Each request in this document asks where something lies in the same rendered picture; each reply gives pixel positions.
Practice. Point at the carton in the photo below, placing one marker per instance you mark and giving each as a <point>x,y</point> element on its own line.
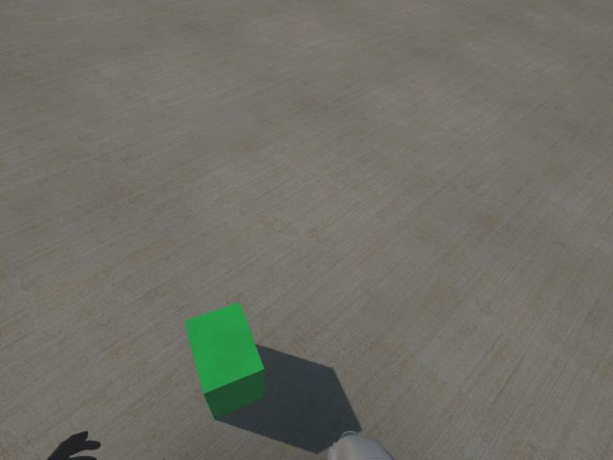
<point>226,358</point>

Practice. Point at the left robot hand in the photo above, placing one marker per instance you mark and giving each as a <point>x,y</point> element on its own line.
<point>74,444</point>

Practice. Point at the robot right thigh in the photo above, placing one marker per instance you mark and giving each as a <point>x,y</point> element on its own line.
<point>358,447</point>

